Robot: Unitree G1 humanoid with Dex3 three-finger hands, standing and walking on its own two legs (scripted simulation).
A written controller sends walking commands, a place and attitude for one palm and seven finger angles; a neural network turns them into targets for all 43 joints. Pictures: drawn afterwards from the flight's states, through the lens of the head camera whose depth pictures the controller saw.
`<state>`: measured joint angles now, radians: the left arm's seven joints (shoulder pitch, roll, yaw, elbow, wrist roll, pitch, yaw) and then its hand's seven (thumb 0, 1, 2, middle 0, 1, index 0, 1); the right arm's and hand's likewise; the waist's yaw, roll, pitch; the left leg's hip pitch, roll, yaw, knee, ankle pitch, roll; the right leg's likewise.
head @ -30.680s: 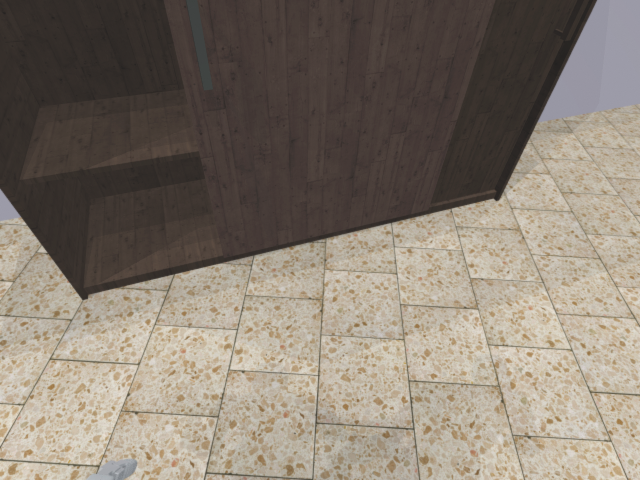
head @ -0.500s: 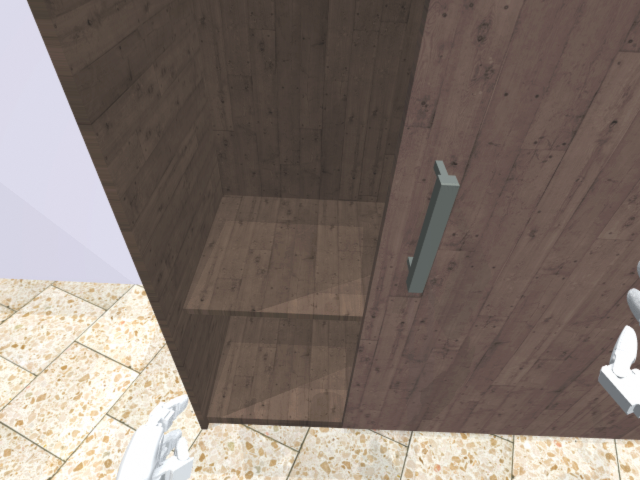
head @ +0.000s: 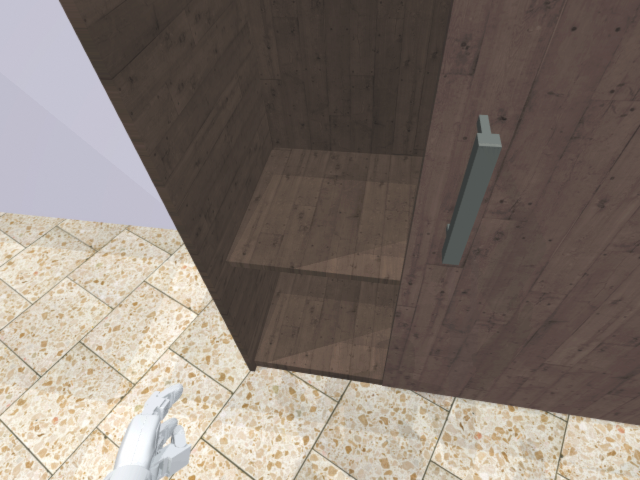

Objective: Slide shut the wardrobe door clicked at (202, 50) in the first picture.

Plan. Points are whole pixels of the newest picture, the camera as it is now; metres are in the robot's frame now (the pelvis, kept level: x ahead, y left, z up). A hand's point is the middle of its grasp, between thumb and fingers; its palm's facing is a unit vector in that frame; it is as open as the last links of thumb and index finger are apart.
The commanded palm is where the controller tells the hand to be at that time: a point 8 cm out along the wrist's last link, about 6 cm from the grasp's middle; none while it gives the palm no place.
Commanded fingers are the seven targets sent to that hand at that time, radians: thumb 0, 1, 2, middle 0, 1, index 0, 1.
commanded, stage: step back with the hand held close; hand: right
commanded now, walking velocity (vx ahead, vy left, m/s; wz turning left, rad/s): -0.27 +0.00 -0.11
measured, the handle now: (465, 196) +0.45 -0.17 +0.11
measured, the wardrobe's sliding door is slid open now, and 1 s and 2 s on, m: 0.41 0.41 0.41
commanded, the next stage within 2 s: stop stepping back and stand still in 0.74 s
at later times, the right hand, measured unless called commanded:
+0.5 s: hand out of the picture +0.10 -0.29 +0.17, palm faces +0.42 +0.78 -0.46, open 7.4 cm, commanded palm +0.04 -0.32 +0.18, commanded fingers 0.00 -0.90 -0.90 0.20 0.30 0.20 0.30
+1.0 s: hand out of the picture -0.03 -0.34 +0.20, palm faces +0.39 +0.83 -0.39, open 7.4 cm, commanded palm -0.09 -0.38 +0.18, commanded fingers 0.00 -0.90 -0.90 0.20 0.30 0.20 0.30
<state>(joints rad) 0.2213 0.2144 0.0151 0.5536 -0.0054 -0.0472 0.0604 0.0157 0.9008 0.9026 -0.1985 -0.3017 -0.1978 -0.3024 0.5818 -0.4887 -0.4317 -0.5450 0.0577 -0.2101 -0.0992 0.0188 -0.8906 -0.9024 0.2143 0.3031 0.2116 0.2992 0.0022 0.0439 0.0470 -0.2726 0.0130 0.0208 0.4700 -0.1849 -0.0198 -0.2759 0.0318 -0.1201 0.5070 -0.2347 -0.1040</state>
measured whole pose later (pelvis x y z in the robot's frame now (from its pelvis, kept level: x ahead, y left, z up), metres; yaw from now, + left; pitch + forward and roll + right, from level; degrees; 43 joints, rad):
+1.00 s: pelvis -0.24 -0.08 +0.01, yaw +1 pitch -1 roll +8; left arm 0.24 0.13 0.00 0.63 0.00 -0.13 0.01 0.01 0.90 0.90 -0.20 -0.30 -0.20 -0.30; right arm 0.50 -0.51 -0.48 -0.64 0.05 -0.23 -0.13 0.01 -0.89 -0.90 0.21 0.30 0.21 0.30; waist 0.01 0.01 0.01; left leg -0.24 -0.10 0.06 0.78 -0.41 0.03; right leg -0.42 0.00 -0.01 0.35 -0.11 0.03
